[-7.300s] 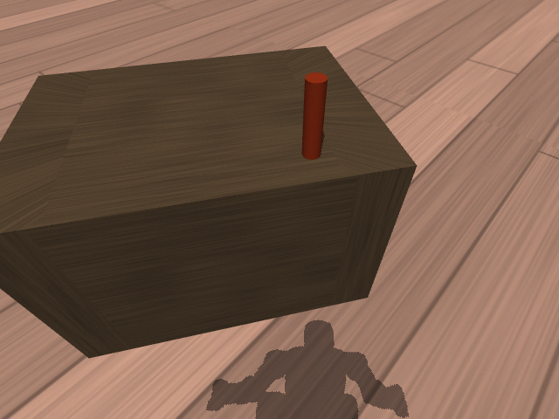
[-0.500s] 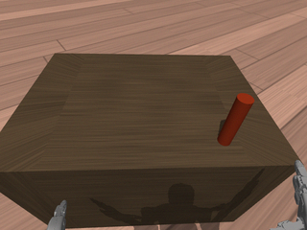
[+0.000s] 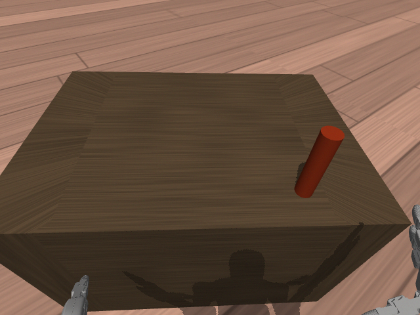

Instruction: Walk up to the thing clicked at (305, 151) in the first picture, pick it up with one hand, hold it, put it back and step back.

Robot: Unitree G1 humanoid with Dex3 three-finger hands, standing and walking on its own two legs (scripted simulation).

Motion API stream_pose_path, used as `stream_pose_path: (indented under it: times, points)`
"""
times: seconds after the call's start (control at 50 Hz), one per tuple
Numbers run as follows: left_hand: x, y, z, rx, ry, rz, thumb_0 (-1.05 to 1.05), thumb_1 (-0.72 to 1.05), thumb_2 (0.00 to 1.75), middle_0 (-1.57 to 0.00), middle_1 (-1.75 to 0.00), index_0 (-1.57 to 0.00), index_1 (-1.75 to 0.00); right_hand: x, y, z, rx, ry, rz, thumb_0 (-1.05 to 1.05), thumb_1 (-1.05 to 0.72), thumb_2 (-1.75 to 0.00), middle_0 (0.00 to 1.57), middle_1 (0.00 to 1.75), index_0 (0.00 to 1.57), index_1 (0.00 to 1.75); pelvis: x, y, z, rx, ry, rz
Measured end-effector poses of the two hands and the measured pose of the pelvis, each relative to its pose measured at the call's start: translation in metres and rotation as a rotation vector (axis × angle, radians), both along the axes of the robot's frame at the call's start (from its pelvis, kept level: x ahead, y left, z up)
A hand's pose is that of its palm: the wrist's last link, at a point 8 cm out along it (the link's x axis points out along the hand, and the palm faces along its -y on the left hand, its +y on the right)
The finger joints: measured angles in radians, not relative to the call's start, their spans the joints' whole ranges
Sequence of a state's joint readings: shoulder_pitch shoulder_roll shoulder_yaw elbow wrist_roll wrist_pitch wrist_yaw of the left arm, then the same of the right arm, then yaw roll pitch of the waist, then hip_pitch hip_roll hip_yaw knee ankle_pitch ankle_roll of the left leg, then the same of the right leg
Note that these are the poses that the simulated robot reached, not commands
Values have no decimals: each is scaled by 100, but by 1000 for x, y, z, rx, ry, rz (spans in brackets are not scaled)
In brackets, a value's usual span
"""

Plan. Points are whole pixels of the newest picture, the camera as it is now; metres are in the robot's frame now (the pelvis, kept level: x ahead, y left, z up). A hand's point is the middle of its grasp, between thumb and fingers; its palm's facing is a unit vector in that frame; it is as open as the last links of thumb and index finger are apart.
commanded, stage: rise first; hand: right
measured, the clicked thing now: (316, 165) +0.46 -0.25 +0.03
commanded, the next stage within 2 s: go down in 0.06 s
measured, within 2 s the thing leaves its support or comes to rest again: neither
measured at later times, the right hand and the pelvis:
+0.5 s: hand (396, 257) +0.20 -0.28 +0.09, palm faces +0.38 +0.87 -0.31, open 17.1 cm; pelvis +0.00 +0.01 +0.00, yaw -1 degrees
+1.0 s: hand (417, 212) +0.28 -0.36 +0.09, palm faces +0.23 +0.97 -0.02, open 17.6 cm; pelvis -0.01 -0.01 -0.01, yaw +0 degrees
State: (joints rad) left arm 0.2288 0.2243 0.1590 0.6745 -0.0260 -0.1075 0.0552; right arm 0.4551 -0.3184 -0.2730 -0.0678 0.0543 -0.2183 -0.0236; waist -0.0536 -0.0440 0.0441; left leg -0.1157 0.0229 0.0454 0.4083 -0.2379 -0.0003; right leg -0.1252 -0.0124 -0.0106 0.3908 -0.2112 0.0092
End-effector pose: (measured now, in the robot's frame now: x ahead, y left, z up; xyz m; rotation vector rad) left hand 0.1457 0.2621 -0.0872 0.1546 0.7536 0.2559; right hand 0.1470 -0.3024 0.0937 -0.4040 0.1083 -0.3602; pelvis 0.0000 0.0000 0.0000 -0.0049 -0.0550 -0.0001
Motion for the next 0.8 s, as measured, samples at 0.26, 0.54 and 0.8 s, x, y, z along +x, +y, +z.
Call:
stream_pose_path:
  times: [0.26,0.54,0.8]
  points:
    - [9,-3,7,4,-38,-23,-1,-53,6,-6,-6,-7,-6,4,4,5,8,-69,13,-2,44,-8,5,6,6,6,3,2,-1,-1,3,-2]
    - [8,10,8,54,-16,1,-1,-53,5,-6,-5,-6,-5,23,-26,7,73,-164,-8,-2,47,-9,3,6,5,6,0,6,-3,3,12,-12]
    - [1,-18,13,74,-64,-35,-1,-53,4,-6,-5,-6,-4,77,-85,7,311,-164,81,-2,52,-7,3,6,4,6,-6,-1,-5,9,55,-12]
